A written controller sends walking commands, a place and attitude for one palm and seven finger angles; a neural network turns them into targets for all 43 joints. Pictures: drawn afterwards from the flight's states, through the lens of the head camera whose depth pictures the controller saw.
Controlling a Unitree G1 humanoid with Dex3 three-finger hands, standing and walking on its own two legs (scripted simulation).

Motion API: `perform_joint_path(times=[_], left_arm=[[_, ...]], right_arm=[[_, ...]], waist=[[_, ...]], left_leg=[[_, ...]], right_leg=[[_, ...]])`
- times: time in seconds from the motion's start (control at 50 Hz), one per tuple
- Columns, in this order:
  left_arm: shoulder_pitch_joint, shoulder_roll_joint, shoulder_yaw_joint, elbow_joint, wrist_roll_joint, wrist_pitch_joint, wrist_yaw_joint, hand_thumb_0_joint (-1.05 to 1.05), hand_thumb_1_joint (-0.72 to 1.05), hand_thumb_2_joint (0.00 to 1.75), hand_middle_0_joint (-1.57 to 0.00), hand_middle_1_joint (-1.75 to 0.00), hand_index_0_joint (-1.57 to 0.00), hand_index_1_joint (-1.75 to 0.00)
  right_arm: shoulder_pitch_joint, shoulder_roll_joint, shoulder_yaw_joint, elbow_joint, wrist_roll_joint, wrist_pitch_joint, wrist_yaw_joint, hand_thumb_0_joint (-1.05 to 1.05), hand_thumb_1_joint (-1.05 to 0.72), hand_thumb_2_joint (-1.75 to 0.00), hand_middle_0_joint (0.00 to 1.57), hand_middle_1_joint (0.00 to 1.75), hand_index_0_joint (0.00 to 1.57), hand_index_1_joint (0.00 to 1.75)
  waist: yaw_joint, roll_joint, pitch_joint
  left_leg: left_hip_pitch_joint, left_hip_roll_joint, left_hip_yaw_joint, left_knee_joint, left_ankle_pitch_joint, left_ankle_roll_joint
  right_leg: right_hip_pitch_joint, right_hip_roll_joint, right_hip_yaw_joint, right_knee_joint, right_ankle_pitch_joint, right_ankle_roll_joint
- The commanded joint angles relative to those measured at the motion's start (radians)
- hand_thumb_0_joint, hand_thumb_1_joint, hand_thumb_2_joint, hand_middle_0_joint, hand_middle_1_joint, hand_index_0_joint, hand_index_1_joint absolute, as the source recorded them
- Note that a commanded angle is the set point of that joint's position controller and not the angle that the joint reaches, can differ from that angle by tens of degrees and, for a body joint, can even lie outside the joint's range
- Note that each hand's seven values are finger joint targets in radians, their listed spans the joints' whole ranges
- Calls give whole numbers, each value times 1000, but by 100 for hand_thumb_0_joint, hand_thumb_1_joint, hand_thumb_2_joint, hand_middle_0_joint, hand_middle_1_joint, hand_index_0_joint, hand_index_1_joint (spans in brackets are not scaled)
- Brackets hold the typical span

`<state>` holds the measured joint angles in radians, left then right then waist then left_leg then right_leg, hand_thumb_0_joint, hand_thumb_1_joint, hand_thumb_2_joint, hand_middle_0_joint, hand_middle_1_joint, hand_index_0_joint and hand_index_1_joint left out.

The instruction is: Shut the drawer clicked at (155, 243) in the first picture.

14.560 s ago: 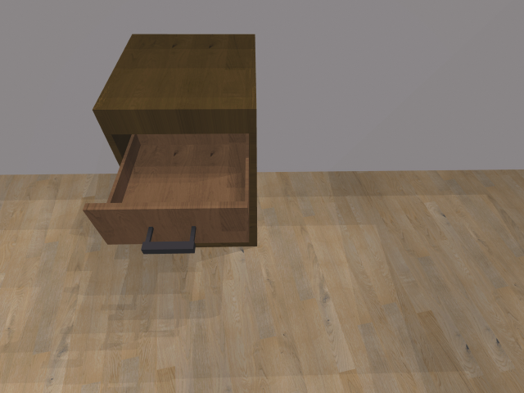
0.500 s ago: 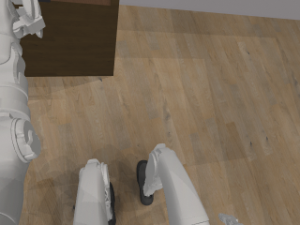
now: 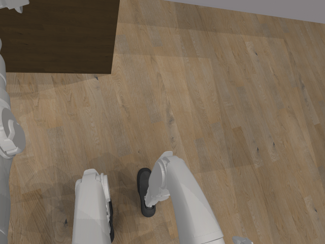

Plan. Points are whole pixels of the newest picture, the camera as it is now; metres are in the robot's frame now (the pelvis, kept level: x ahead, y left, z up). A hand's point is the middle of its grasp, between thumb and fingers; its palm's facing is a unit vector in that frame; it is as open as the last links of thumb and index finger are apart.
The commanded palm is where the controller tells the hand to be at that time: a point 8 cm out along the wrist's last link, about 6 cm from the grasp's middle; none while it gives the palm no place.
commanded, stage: pull the fist back off the drawer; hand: left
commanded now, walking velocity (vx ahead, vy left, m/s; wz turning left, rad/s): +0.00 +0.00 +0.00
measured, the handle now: out of the picture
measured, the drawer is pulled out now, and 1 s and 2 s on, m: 0.00 0.00 0.00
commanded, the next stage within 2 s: draw the hand back to the body in 0.76 s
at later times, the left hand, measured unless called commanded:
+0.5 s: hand out of the picture +0.61 +0.20 +0.03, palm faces +0.00 -1.00 -0.07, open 3.4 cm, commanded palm +0.60 +0.18 +0.04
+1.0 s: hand out of the picture +0.58 +0.20 +0.05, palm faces +0.01 -1.00 -0.09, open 3.2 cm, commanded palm +0.53 +0.22 +0.09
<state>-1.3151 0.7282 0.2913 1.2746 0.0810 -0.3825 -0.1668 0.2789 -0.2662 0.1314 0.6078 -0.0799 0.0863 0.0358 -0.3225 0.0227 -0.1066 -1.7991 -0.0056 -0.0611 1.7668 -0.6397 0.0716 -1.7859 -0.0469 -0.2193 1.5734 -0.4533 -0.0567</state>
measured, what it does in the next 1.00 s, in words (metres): stands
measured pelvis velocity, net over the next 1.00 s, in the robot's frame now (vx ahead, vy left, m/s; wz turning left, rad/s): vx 0.04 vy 0.01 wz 0.00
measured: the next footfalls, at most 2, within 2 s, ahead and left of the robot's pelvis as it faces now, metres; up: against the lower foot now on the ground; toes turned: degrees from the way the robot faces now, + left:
none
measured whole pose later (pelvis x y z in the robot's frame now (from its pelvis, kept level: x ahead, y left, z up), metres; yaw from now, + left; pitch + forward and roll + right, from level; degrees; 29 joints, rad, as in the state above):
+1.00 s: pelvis +0.04 +0.01 +0.04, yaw +0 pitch +38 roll -8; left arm -0.83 0.52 0.41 0.73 -0.05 -0.33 -0.20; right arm 0.25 -0.26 0.06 0.50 -0.02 0.15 0.07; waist -0.22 0.07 -0.13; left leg -1.61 0.01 -0.01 1.64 -0.69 0.08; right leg -1.64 0.01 -0.15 1.48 -0.50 -0.03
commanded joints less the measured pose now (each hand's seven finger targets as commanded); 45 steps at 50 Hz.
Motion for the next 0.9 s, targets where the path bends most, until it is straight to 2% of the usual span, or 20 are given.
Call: perform_joint_path(times=[0.0,0.12,0.18,0.22,0.26,0.32,0.36,0.4,0.44,0.46,0.52,0.58,0.62,0.64,0.68,0.74,0.78,0.84,0.86,0.88], left_arm=[[-733,91,-22,-288,-10,-59,44,0,90,90,-140,-160,-140,-160],[-727,108,-17,-263,-8,-40,43,0,90,90,-140,-160,-140,-160],[-729,131,-3,-270,-8,-37,36,0,90,90,-140,-160,-140,-160],[-697,123,2,-235,-12,-29,32,0,90,90,-140,-160,-140,-160],[-689,161,34,-253,-18,-31,26,0,90,90,-140,-160,-140,-160],[-644,125,19,-273,-24,-31,10,0,90,90,-140,-160,-140,-160],[-595,177,72,-278,-31,-31,6,0,90,90,-140,-160,-140,-160],[-537,134,58,-295,-44,-27,-3,0,90,90,-140,-160,-140,-160],[-500,122,58,-323,-49,-27,-8,0,90,90,-140,-160,-140,-160],[-482,139,77,-339,-49,-28,-6,0,90,90,-140,-160,-140,-160],[-404,108,75,-381,-56,-31,-7,0,90,90,-140,-160,-140,-160],[-310,147,132,-371,-68,-28,-3,0,90,90,-140,-160,-140,-160],[-263,131,131,-416,-72,-36,-2,0,90,90,-140,-160,-140,-160],[-229,106,124,-424,-78,-39,-4,0,90,90,-140,-160,-140,-160],[-214,134,152,-431,-80,-48,1,0,90,90,-140,-160,-140,-160],[-193,82,121,-443,-84,-61,0,0,90,90,-140,-160,-140,-160],[-181,106,150,-424,-87,-67,0,0,90,90,-140,-160,-140,-160],[-166,62,124,-449,-96,-82,-8,0,90,90,-140,-160,-140,-160],[-108,111,174,-532,-107,-84,-9,0,90,90,-140,-160,-140,-160],[-37,122,183,-628,-119,-77,-16,0,90,90,-140,-160,-140,-160]], right_arm=[[254,-251,-74,21,1,-15,-15,0,-90,-90,20,30,20,30],[264,-257,-66,20,1,-32,-17,0,-90,-90,20,30,20,30],[274,-262,-65,17,0,-33,-13,0,-90,-90,20,30,20,30],[278,-259,-62,14,0,-34,-10,0,-90,-90,20,30,20,30],[285,-263,-63,7,-2,-33,-9,0,-90,-90,20,30,20,30],[288,-258,-67,-1,-2,-31,-3,0,-90,-90,20,30,20,30],[292,-261,-67,-7,1,-24,-1,0,-90,-90,20,30,20,30],[284,-253,-70,-17,6,-19,3,0,-90,-90,20,30,20,30],[284,-254,-75,-21,6,-14,5,0,-90,-90,20,30,20,30],[283,-254,-78,-23,7,-10,7,0,-90,-90,20,30,20,30],[277,-246,-86,-35,12,-1,13,0,-90,-90,20,30,20,30],[268,-242,-86,-46,18,11,14,0,-90,-90,20,30,20,30],[260,-231,-90,-59,21,15,16,0,-90,-90,20,30,20,30],[255,-229,-95,-64,21,17,20,0,-90,-90,20,30,20,30],[248,-226,-96,-65,23,23,18,0,-90,-90,20,30,20,30],[242,-220,-104,-66,25,28,18,0,-90,-90,20,30,20,30],[243,-221,-107,-63,25,34,16,0,-90,-90,20,30,20,30],[234,-216,-113,-68,24,40,16,0,-90,-90,20,30,20,30],[234,-219,-118,-90,29,44,18,0,-90,-90,20,30,20,30],[222,-219,-125,-114,38,49,22,0,-90,-90,20,30,20,30]], waist=[[-139,482,-653],[-146,466,-619],[-137,454,-633],[-137,441,-602],[-123,418,-612],[-105,444,-639],[-78,420,-642],[-64,407,-646],[-55,411,-647],[-42,415,-658],[-23,391,-691],[6,321,-667],[21,317,-690],[25,322,-695],[29,285,-691],[23,287,-689],[24,255,-682],[30,286,-717],[74,308,-787],[105,334,-871]], left_leg=[[636,26,-188,-274,161,-52],[609,30,-199,-290,101,-46],[583,27,-193,-283,96,-44],[561,27,-188,-286,76,-41],[538,25,-184,-282,84,-39],[568,27,-186,-287,113,-46],[550,28,-180,-290,115,-46],[541,26,-162,-294,123,-43],[579,34,-178,-307,147,-49],[591,35,-182,-309,156,-53],[624,37,-174,-310,212,-54],[555,32,-144,-308,224,-45],[565,31,-128,-305,278,-43],[573,32,-124,-306,295,-45],[547,31,-113,-294,321,-41],[577,34,-112,-289,370,-43],[562,34,-110,-279,388,-42],[614,33,-111,-277,452,-50],[659,31,-104,-294,495,-56],[741,32,-106,-320,561,-69]], right_leg=[[205,68,136,-143,24,27],[199,70,133,-148,-3,26],[222,70,137,-144,-5,26],[221,72,138,-149,-14,25],[251,72,139,-144,-11,25],[254,71,140,-140,4,21],[280,74,141,-137,2,21],[308,74,149,-149,3,21],[294,74,142,-143,17,20],[295,73,140,-137,21,20],[319,73,143,-141,42,21],[386,77,151,-149,38,22],[422,76,156,-155,60,21],[427,78,158,-160,69,21],[455,78,164,-158,83,23],[448,76,163,-158,112,25],[461,76,162,-153,124,27],[461,72,165,-151,161,25],[521,73,169,-158,188,24],[577,73,173,-173,231,22]])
